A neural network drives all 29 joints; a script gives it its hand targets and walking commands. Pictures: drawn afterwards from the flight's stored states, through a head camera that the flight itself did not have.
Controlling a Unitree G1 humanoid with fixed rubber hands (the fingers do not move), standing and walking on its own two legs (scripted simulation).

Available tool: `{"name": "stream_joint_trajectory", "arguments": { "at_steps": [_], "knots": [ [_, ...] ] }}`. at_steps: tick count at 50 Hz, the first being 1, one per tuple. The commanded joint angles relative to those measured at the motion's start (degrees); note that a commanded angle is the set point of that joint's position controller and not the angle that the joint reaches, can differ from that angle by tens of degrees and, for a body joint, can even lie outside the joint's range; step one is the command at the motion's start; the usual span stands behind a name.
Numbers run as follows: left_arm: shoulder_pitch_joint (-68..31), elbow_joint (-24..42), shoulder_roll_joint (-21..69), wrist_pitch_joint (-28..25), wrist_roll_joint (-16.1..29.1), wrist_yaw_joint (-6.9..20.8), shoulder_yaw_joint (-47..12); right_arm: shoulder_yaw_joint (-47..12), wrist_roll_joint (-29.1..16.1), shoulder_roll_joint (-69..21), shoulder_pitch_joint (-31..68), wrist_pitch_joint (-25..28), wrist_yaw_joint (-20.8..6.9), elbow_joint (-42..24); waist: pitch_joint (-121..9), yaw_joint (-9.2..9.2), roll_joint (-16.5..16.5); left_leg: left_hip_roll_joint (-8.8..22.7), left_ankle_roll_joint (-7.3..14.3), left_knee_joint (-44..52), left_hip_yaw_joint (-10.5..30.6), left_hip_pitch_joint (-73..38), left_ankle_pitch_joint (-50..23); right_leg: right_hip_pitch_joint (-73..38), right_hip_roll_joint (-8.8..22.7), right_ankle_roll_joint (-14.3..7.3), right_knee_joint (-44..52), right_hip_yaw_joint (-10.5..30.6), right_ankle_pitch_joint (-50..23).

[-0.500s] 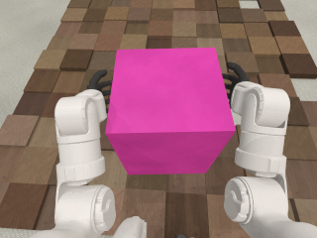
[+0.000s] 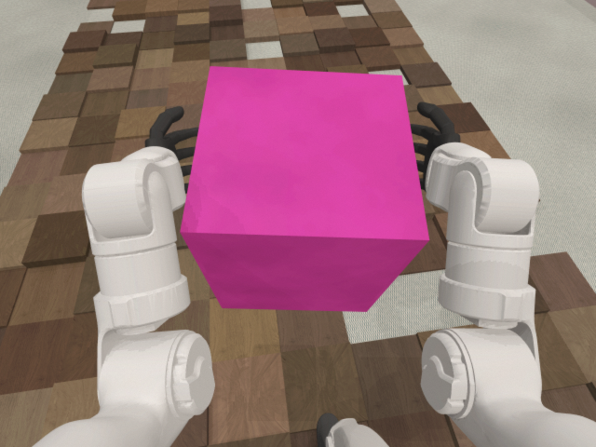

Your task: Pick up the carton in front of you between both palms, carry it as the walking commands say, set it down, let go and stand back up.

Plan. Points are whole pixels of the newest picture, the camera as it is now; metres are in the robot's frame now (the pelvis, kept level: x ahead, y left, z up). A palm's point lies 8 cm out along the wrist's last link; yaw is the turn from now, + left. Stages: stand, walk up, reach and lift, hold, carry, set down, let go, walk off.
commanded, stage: carry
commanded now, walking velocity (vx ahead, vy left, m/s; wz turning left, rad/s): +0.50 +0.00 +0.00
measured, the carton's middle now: (300, 207) +0.40 -0.04 +0.11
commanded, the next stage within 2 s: none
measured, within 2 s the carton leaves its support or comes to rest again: neither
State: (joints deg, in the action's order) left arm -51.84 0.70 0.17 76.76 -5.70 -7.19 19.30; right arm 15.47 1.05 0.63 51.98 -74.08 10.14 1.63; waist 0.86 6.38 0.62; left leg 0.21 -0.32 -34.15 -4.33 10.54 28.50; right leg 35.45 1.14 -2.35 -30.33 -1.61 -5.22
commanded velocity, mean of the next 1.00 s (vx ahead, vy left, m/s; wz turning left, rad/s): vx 0.50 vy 0.00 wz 0.00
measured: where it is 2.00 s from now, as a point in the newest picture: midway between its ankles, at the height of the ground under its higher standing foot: (276, 185)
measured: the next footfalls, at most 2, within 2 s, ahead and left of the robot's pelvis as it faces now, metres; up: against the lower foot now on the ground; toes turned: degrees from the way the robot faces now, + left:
right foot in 0.02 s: +0.21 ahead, -0.09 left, -0.04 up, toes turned -3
left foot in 0.48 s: +0.47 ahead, +0.05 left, -0.03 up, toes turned +6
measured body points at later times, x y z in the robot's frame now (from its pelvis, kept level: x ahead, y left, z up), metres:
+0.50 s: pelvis +0.31 -0.02 -0.02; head +0.36 -0.02 +0.42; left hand +0.68 +0.14 +0.07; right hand +0.70 -0.16 +0.08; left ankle +0.43 +0.05 -0.74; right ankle +0.17 -0.09 -0.73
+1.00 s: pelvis +0.65 -0.06 -0.02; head +0.64 -0.07 +0.43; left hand +0.98 +0.10 +0.10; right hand +0.99 -0.21 +0.10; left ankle +0.48 +0.04 -0.68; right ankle +0.72 -0.13 -0.75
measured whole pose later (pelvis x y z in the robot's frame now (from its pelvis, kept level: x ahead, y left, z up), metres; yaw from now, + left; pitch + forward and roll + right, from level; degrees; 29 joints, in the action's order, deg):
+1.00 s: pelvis +0.65 -0.06 -0.02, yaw +2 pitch +3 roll +0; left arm -29.0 -0.2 4.2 70.5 -5.8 -6.6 9.9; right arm 11.2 3.8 -1.8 29.3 -70.2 5.7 -0.3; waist -6.4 -0.5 -1.0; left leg 0.6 0.8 -55.7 -3.0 13.6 24.3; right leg 23.6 -1.0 -5.6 -28.8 -7.4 11.4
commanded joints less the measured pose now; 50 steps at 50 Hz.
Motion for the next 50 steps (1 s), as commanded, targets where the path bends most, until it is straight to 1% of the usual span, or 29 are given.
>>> {"name": "stream_joint_trajectory", "arguments": {
  "at_steps": [1,2,3,4,5,6,7,10,14,17,19,21,22,23,24,25,26,27,29,31,34,38,43,45,46,47,48,49,50],
  "knots": [
    [-34.2,-6.5,47.0,-0.3,17.4,10.6,-31.7,-37.9,-27.1,-59.5,40.7,-1.5,-16.6,2.8,-28.5,-7.24,-4.3,4.8,4.4,-13.1,0.5,-2.8,-39.0,-31.4,-2.5,-0.1,8.6,-6.0,-9.5],
    [-35.0,-8.1,46.8,0.1,17.9,11.2,-31.1,-36.5,-26.5,-58.8,41.2,-1.7,-16.6,5.2,-28.2,-8.75,-1.1,3.7,3.2,-22.6,0.1,3.5,-30.4,-38.8,-0.4,0.8,5.9,-6.0,-5.4],
    [-36.4,-10.2,46.2,0.2,18.3,11.5,-31.1,-35.3,-26.4,-59.3,43.4,-2.3,-16.6,7.2,-31.8,-8.40,13.8,0.8,1.5,-35.5,1.3,18.7,0.4,-54.7,11.8,-4.1,-3.6,7.7,-23.7],
    [-32.7,-11.4,45.9,0.9,18.9,11.6,-30.4,-34.0,-25.1,-57.9,39.8,-3.2,-15.9,8.8,-35.1,-8.42,15.8,-0.9,0.9,-46.4,3.8,26.8,9.5,-59.1,17.9,-8.2,-4.5,19.9,-18.1],
    [-37.3,-11.1,46.0,1.1,19.4,11.9,-29.4,-32.2,-24.2,-58.9,43.4,-3.4,-15.1,9.2,-36.4,-8.91,13.5,-1.3,0.2,-52.1,5.0,33.3,6.6,-59.1,20.5,-13.0,1.2,28.7,2.0],
    [-39.3,-9.3,48.8,1.2,22.0,12.5,-29.9,-31.3,-23.5,-59.5,43.8,-3.5,-14.6,8.0,-32.6,-9.12,6.9,0.1,0.5,-51.1,4.9,35.9,4.1,-52.6,18.0,-11.5,7.8,29.4,14.4],
    [-44.5,-6.1,51.6,0.8,23.7,12.9,-30.6,-30.5,-23.3,-60.7,45.7,-3.5,-14.4,5.8,-30.9,-9.24,7.9,1.2,0.7,-51.0,4.8,37.5,1.1,-50.0,18.2,-12.5,7.6,29.6,11.8],
    [-48.1,-2.2,59.8,0.1,28.3,13.6,-33.1,-29.9,-21.2,-63.5,43.0,-2.8,-13.5,5.3,-30.7,-8.88,3.7,2.5,1.4,-44.7,3.6,35.0,-3.2,-43.9,13.5,-9.5,8.4,19.4,9.5],
    [-45.8,-0.2,65.1,-2.3,30.8,14.5,-36.6,-30.7,-17.5,-65.9,35.3,-0.5,-12.5,6.2,-31.1,-9.26,5.4,1.6,1.8,-32.5,0.7,38.9,-3.9,-47.1,12.4,-10.6,8.7,14.8,4.0],
    [-42.7,1.1,66.4,-4.7,30.8,14.8,-39.7,-32.9,-16.0,-66.5,31.0,1.7,-12.6,6.0,-29.2,-9.52,5.3,0.9,1.9,-17.6,-1.3,35.2,-14.0,-46.5,10.2,-9.3,8.8,9.8,-2.6],
    [-38.7,0.9,66.5,-6.0,30.2,14.9,-41.4,-34.4,-15.5,-66.7,27.5,2.9,-13.0,6.1,-27.0,-9.88,5.5,-0.8,2.0,-4.3,-3.7,28.4,-21.5,-44.2,8.4,-7.8,9.5,5.9,-7.1],
    [-35.5,1.3,66.6,-7.2,29.2,15.0,-43.1,-36.2,-15.8,-67.1,24.9,3.8,-13.5,4.8,-27.4,-8.87,7.3,-3.2,2.8,2.6,-7.3,17.1,-26.0,-42.5,7.8,-5.8,6.3,2.2,-21.2],
    [-33.8,1.9,66.5,-7.8,28.9,15.0,-43.9,-37.2,-16.1,-67.2,23.9,4.4,-13.9,4.1,-29.4,-7.71,8.2,-4.4,3.3,4.6,-8.5,9.1,-27.0,-41.2,7.7,-4.5,1.1,0.2,-29.5],
    [-32.7,3.1,66.3,-8.3,28.7,15.0,-45.0,-38.2,-16.6,-67.3,22.6,4.9,-14.3,2.8,-32.2,-5.33,7.4,-4.5,3.6,9.3,-9.2,-3.0,-30.0,-37.0,6.6,-2.6,-7.0,-2.3,-31.1],
    [-32.5,4.1,65.7,-8.8,28.6,15.0,-45.9,-38.9,-17.0,-66.7,22.9,5.5,-14.8,0.8,-33.2,-2.89,4.1,-0.7,3.6,9.0,-5.3,-15.0,-28.1,-27.3,5.0,-1.8,-16.3,-2.3,-21.3],
    [-32.0,4.7,65.3,-9.0,28.5,15.0,-46.7,-39.3,-17.4,-66.7,22.4,5.9,-15.3,-0.4,-34.6,-2.24,-4.6,9.2,5.8,5.0,8.9,-27.6,-36.9,-12.7,0.2,-1.4,-25.7,-0.9,15.6],
    [-31.1,4.9,65.9,-8.9,29.2,14.9,-47.0,-39.5,-17.6,-64.3,21.5,6.6,-15.4,0.1,-39.0,-3.01,-16.8,19.6,16.2,7.7,31.8,-35.8,-38.3,1.0,-5.7,0.3,-39.5,1.8,35.0],
    [-30.6,5.1,64.8,-9.2,28.3,14.5,-47.5,-40.9,-18.8,-65.2,21.9,6.6,-15.7,-0.9,-38.4,-3.27,-12.2,20.1,17.2,9.3,31.5,-34.7,-33.6,4.2,-2.5,-0.8,-44.7,5.3,33.4],
    [-30.9,6.7,63.5,-9.7,27.1,13.4,-47.1,-43.7,-22.0,-66.5,25.3,7.0,-16.4,-4.6,-33.9,-2.98,-5.0,17.1,14.5,10.2,23.5,-27.9,-38.7,6.7,-0.1,-0.3,-41.4,4.1,28.9],
    [-28.7,6.5,61.6,-9.9,25.4,12.1,-46.2,-45.3,-24.8,-66.2,27.7,6.9,-16.9,-7.4,-32.2,-3.44,-3.7,15.7,13.2,11.7,19.5,-23.6,-39.5,5.5,0.8,0.9,-34.1,3.0,28.2],
    [-22.2,4.1,59.8,-9.5,22.8,10.8,-44.9,-45.3,-26.1,-64.7,25.4,6.3,-17.4,-7.3,-31.3,-3.60,-5.8,14.9,12.5,12.5,15.4,-22.1,-44.3,3.7,0.1,2.1,-23.0,-0.1,28.4],
    [-16.9,2.2,59.9,-8.8,21.0,11.0,-44.6,-43.7,-24.0,-63.7,18.9,5.4,-18.4,-4.1,-28.8,-3.34,-8.1,12.6,10.3,11.2,9.2,-21.8,-51.8,3.3,-0.3,2.1,-12.1,-3.0,15.4],
    [-16.0,4.6,61.0,-7.2,22.6,13.1,-46.6,-42.9,-20.5,-63.4,12.5,4.7,-19.0,-3.2,-21.2,-3.65,-9.1,10.1,7.1,12.2,2.9,-15.3,-45.9,-6.9,-1.2,1.5,5.0,-5.7,2.6],
    [-15.4,5.1,60.6,-6.8,23.6,14.0,-47.1,-43.3,-19.8,-62.9,11.7,4.6,-18.7,-3.9,-22.0,-5.97,-7.0,8.7,4.4,4.3,-0.9,-9.8,-46.4,-20.7,-2.1,0.5,10.0,-8.1,1.4],
    [-15.2,5.3,60.1,-6.6,24.1,14.4,-47.0,-43.3,-19.6,-62.2,11.5,4.6,-18.5,-4.2,-24.1,-7.21,-4.8,7.0,2.8,-3.2,-2.6,-3.7,-40.4,-30.7,-0.4,0.4,8.8,-6.9,2.6],
    [-13.8,4.6,59.3,-6.4,24.1,14.7,-46.7,-43.6,-20.0,-61.5,12.4,4.1,-18.5,-4.7,-27.2,-8.65,3.9,3.7,1.0,-14.9,-3.4,5.7,-24.4,-41.6,8.8,-1.7,5.8,4.4,-5.5],
    [-15.0,3.7,57.2,-6.6,23.4,14.7,-46.2,-44.0,-20.7,-62.6,14.1,3.3,-18.4,-5.4,-30.4,-8.96,17.0,-2.8,-0.5,-29.1,-1.5,23.3,-1.4,-55.9,19.2,-11.1,6.5,23.8,-5.0],
    [-13.8,3.6,58.0,-6.6,24.5,14.7,-46.2,-44.1,-20.7,-61.9,14.9,3.1,-18.2,-6.1,-29.3,-9.43,15.0,-2.1,0.6,-35.3,2.6,30.0,2.5,-54.9,19.5,-13.2,9.2,27.9,4.0],
    [-14.8,5.0,59.4,-6.8,25.7,14.7,-46.5,-44.2,-21.2,-62.0,16.5,3.1,-17.9,-6.7,-27.1,-9.80,10.3,-0.2,1.6,-34.3,4.4,31.4,-0.1,-51.0,17.4,-12.3,9.9,25.4,1.1]
  ]
}}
